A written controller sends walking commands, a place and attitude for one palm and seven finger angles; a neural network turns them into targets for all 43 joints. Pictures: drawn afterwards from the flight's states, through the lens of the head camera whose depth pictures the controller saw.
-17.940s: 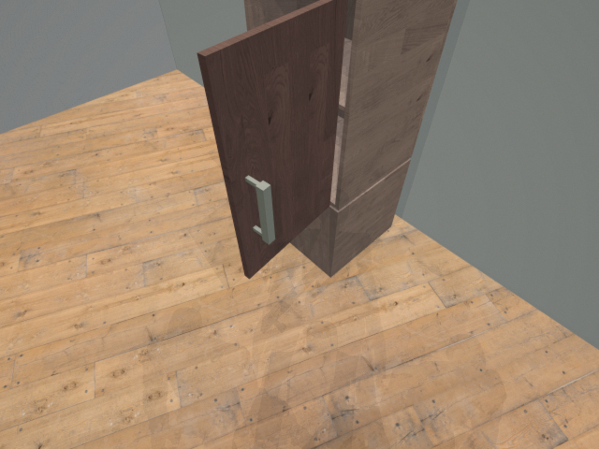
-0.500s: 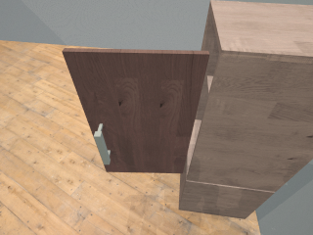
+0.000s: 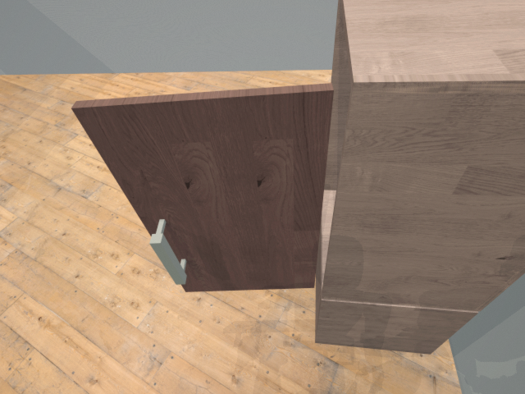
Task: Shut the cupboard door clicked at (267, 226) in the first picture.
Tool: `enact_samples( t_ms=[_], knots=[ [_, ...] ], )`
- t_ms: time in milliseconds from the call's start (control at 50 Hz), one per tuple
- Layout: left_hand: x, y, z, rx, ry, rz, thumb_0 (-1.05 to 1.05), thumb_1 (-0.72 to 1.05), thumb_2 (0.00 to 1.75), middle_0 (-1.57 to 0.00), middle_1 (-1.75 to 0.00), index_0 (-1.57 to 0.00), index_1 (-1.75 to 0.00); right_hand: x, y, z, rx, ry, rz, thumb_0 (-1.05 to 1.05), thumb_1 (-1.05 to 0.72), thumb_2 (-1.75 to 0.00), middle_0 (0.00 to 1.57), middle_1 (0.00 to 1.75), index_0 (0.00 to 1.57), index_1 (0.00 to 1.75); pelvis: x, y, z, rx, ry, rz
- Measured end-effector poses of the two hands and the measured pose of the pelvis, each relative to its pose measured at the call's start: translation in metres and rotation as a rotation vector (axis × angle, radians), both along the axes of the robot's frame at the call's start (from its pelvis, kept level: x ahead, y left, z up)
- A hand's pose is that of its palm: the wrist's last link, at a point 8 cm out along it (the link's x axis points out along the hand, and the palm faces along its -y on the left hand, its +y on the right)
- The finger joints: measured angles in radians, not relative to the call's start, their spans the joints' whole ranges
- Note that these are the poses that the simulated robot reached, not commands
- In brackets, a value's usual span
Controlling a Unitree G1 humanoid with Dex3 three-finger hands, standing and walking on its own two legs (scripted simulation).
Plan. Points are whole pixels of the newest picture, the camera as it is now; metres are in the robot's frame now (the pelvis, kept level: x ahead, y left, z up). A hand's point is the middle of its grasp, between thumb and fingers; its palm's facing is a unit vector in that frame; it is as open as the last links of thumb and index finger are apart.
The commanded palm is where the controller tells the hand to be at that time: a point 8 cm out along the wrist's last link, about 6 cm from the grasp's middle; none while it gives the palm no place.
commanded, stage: look again from close up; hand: left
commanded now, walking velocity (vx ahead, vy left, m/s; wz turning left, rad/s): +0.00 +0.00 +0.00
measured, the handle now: (171, 253) +0.40 +0.23 -0.10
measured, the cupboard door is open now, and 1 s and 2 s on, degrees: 97 97 97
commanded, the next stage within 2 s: shuffle to correct the standing spot in 0.40 s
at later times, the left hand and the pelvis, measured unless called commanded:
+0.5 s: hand out of the picture +0.07 +0.16 -0.16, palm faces +0.02 -0.97 -0.25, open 7.3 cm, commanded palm none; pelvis +0.04 -0.03 +0.00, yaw +1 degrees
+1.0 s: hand out of the picture +0.04 +0.20 -0.18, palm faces +0.05 -0.96 -0.26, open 7.4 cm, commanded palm none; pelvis -0.03 +0.00 -0.01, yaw +0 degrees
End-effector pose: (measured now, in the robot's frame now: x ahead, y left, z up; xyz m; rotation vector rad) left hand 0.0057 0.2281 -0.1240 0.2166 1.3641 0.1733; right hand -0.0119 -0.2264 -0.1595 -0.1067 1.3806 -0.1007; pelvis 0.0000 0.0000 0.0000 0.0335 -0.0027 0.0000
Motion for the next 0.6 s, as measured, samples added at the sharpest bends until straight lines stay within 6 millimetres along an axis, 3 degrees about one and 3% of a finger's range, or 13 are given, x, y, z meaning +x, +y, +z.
enact_samples(
  t_ms=[120,280,400,600],
  knots=[
    [0.033,-0.006,-0.002,-0.001,-0.035,-0.015,0.01,0.94,0.9,-0.2,-0.3,-0.2,-0.3,0.002,-0.001,0.004,0.0,0.035,-0.009,0.0,-0.91,-0.9,0.2,0.3,0.2,0.3,0.013,-0.008,0.002,-0.004,0.001,0.002],
    [0.06,-0.014,-0.002,-0.003,-0.067,-0.017,0.0,0.93,0.9,-0.2,-0.3,-0.2,-0.3,0.025,-0.003,0.004,0.006,0.024,-0.007,0.0,-0.91,-0.9,0.2,0.3,0.2,0.3,0.027,-0.017,0.002,-0.01,-0.002,0.007],
    [0.064,-0.019,-0.003,-0.004,-0.056,-0.004,0.0,0.93,0.9,-0.2,-0.3,-0.2,-0.3,0.044,-0.007,0.005,0.004,0.004,0.002,0.0,-0.91,-0.9,0.2,0.3,0.2,0.3,0.035,-0.022,0.003,-0.013,-0.002,0.009],
    [0.052,-0.026,-0.006,-0.006,-0.01,0.022,0.0,0.92,0.9,-0.2,-0.3,-0.2,-0.3,0.06,-0.019,0.006,-0.019,-0.004,0.002,0.0,-0.91,-0.9,0.2,0.3,0.2,0.3,0.041,-0.028,0.003,-0.014,-0.002,0.008]
  ],
)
